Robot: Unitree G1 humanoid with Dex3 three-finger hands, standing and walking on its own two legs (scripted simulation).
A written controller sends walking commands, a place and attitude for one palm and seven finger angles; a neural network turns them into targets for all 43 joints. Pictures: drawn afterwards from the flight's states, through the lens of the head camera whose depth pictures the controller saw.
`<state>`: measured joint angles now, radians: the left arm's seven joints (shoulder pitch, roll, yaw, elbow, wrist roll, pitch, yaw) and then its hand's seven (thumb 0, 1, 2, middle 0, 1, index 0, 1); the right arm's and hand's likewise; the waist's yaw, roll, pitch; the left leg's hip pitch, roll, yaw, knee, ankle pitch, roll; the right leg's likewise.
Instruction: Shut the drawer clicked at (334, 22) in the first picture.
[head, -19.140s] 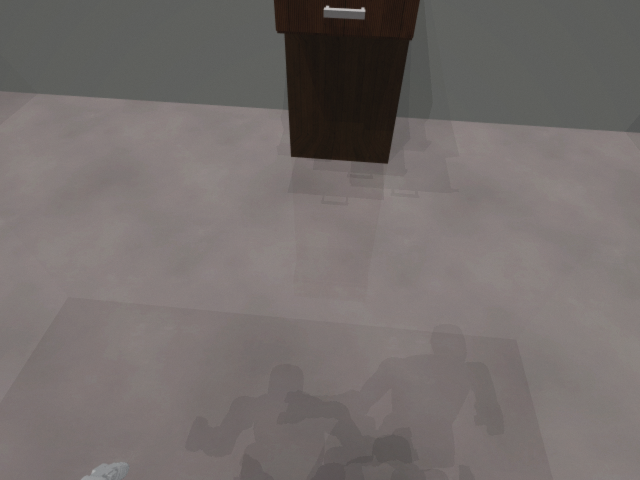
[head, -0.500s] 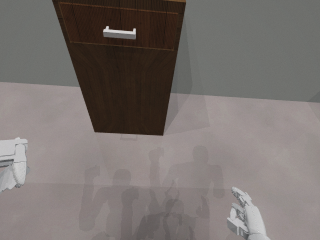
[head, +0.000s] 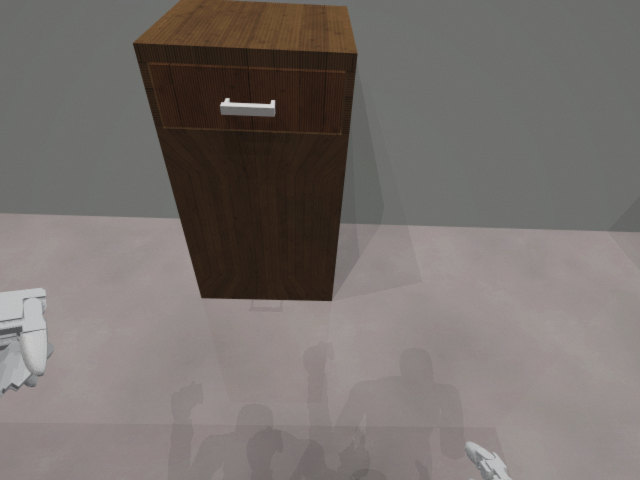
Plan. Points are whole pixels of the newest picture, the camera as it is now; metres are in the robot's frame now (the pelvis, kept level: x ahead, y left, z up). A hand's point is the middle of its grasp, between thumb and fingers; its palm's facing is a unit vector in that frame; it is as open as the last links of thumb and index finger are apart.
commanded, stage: stop stepping back and stand still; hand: left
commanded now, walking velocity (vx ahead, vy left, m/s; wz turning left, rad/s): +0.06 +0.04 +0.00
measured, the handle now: (249, 105) +0.94 +0.19 +0.05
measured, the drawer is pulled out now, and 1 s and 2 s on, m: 0.00 0.00 0.00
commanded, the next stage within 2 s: let the arm hang, fingers relaxed in 0.06 s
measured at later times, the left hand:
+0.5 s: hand out of the picture +0.03 +0.20 -0.16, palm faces +0.11 -0.96 -0.24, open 3.3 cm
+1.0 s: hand out of the picture -0.02 +0.20 -0.16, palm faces +0.11 -0.97 -0.22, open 7.2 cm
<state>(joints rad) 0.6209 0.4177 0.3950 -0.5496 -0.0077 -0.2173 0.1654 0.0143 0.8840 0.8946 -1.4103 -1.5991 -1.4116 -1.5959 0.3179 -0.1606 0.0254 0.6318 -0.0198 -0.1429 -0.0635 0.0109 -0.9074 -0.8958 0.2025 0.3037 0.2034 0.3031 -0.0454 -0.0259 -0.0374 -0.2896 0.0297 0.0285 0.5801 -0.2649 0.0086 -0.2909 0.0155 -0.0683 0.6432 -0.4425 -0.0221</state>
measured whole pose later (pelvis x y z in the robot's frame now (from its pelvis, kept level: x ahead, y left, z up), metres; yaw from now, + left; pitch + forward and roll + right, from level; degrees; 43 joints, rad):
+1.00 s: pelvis -0.01 +0.02 +0.01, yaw +4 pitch -2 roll +0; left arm 0.25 0.18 0.02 1.13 0.01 0.01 0.02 0.00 0.90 0.89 -0.24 -0.35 -0.24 -0.34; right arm 0.30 -0.16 -0.03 1.11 -0.03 0.01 -0.02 0.00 -0.91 -0.90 0.20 0.30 0.20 0.30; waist 0.00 0.02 0.04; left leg -0.26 -0.01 -0.02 0.45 -0.17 0.01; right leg -0.23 0.00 0.03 0.45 -0.20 0.01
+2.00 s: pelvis +0.03 +0.01 +0.02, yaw +4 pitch -2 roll +0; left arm 0.10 0.28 0.02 1.14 0.01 -0.01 0.01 0.00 0.90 0.89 -0.20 -0.30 -0.21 -0.30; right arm 0.13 -0.29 -0.02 1.12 -0.02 0.00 -0.01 0.00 -0.91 -0.90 0.20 0.30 0.20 0.30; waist -0.01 0.02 0.07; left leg -0.15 0.01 -0.02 0.36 -0.18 -0.01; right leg -0.13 0.02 0.03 0.35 -0.20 -0.01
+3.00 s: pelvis +0.03 +0.01 +0.02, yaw +3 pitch -2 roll +0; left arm 0.10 0.31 0.02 1.14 0.01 -0.02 0.01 0.00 0.90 0.89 -0.21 -0.30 -0.21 -0.30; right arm 0.12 -0.32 -0.02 1.13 -0.02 -0.01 -0.01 0.00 -0.91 -0.90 0.20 0.30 0.20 0.30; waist -0.01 0.01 0.06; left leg -0.12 0.01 -0.01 0.32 -0.18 -0.01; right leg -0.09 0.02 0.04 0.32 -0.19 -0.01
